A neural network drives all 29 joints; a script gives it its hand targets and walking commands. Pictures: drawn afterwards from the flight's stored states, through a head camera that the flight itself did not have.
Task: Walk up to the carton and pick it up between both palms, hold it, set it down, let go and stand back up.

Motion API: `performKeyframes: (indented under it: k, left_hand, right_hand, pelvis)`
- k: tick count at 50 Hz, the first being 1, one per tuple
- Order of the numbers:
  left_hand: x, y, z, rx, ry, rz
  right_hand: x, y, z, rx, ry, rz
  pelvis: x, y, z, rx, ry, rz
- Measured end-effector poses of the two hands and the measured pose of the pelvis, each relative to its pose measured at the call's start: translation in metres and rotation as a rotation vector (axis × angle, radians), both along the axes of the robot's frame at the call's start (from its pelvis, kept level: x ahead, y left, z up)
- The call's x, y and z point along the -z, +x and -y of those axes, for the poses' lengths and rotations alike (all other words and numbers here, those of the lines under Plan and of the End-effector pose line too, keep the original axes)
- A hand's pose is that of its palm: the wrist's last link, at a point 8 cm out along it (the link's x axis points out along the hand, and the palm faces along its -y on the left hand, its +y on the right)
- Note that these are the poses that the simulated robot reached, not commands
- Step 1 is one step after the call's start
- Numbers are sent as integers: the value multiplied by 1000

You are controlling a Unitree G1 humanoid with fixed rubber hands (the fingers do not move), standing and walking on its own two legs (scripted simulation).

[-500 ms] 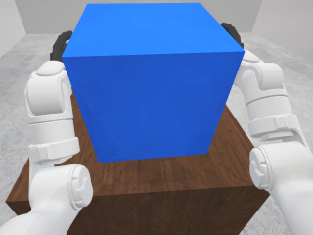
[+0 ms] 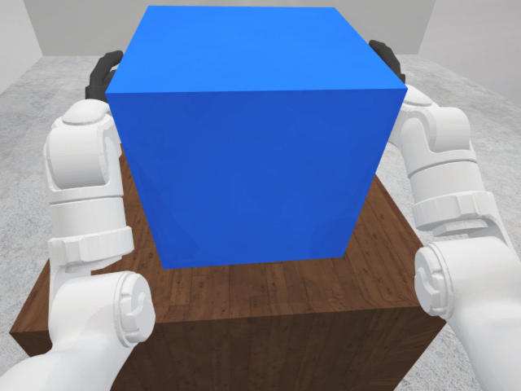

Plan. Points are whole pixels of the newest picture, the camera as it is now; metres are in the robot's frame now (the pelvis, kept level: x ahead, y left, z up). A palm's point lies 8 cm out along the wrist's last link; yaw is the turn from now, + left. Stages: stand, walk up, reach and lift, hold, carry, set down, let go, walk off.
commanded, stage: hold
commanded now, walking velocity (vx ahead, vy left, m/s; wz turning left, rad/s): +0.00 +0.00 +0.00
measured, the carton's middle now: (249, 136) +0.40 -0.01 +0.25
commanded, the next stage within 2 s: none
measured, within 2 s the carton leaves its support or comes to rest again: neither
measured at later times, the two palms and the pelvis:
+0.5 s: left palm (111, 112) +0.38 +0.17 +0.30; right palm (385, 101) +0.38 -0.19 +0.31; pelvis +0.01 +0.00 +0.00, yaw +0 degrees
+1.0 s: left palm (108, 110) +0.38 +0.17 +0.30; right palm (387, 98) +0.37 -0.19 +0.32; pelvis +0.00 +0.00 +0.00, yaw +0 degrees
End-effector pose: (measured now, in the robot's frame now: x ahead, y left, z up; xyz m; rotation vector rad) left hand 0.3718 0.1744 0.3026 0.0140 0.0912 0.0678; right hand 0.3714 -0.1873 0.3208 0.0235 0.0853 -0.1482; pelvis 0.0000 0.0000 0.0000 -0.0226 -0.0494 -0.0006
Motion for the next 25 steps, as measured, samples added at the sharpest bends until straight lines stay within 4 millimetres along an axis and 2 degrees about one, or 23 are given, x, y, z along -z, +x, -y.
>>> performKeyframes:
  k: [25]
  left_hand:
    - [4,9,5,11,12,2]
  right_hand:
    - [6,6,5,10,1,-1]
  pelvis:
    - [0,7,-1,-1,-2,-12]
